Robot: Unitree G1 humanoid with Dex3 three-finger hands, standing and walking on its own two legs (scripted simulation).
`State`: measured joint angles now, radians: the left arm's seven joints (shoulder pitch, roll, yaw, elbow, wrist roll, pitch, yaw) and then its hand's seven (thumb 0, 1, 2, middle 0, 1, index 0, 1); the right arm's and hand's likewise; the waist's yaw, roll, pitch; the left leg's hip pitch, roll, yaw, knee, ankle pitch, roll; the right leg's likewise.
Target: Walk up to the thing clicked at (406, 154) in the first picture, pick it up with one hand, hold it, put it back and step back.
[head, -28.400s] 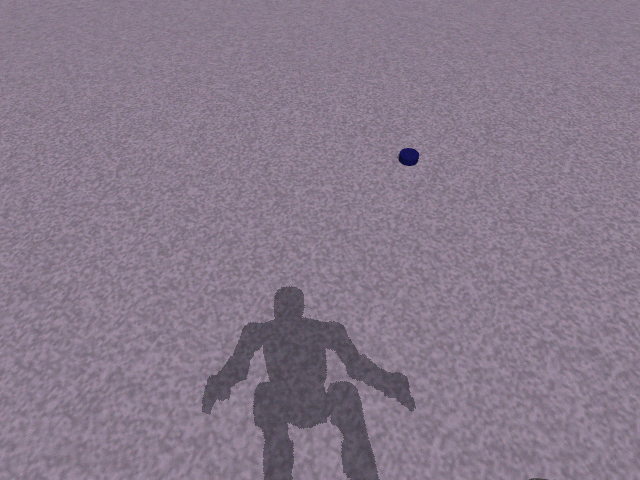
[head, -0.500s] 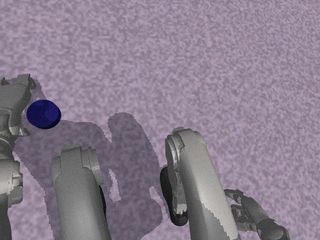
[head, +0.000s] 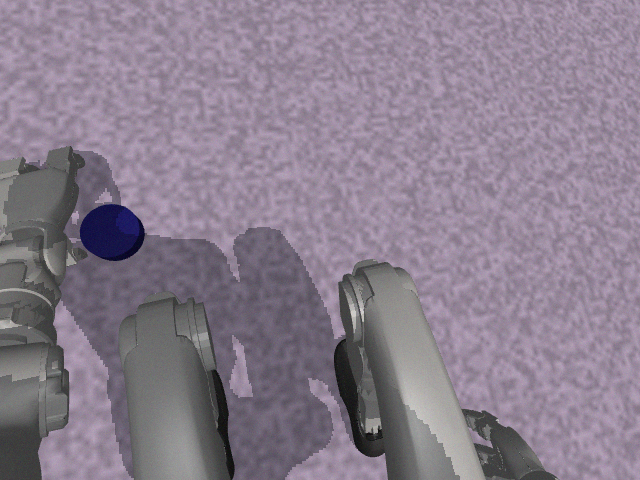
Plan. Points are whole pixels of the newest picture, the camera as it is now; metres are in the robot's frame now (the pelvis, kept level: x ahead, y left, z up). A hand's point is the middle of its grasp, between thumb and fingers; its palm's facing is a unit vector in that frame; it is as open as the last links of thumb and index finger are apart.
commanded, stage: home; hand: left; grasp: from above
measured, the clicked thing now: (113, 232) +0.47 +0.29 -0.33
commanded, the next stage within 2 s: none
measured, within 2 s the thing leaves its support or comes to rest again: neither
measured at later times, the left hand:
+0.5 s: hand out of the picture +0.28 +0.26 +0.07, palm faces -0.15 -0.77 -0.62, open 7.5 cm
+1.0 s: hand out of the picture +0.23 +0.22 +0.29, palm faces +0.21 -0.95 -0.22, open 7.4 cm
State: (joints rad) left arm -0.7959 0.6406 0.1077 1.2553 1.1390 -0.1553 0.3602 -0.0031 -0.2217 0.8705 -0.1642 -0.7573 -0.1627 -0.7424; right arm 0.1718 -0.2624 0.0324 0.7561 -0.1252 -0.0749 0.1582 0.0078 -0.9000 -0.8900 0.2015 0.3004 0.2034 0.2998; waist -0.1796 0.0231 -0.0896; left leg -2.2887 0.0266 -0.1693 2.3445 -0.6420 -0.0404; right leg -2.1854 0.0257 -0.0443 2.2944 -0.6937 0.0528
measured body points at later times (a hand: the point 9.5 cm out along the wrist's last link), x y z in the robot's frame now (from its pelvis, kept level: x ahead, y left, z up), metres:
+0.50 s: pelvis +0.01 +0.00 +0.17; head +0.15 +0.05 +0.60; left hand +0.28 +0.30 +0.10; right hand +0.24 -0.23 +0.07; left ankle +0.09 +0.14 -0.31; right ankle +0.10 -0.13 -0.31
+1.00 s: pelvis +0.07 +0.01 +0.35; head +0.11 +0.02 +0.79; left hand +0.22 +0.27 +0.31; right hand +0.24 -0.22 +0.27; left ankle +0.08 +0.14 -0.31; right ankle +0.10 -0.13 -0.31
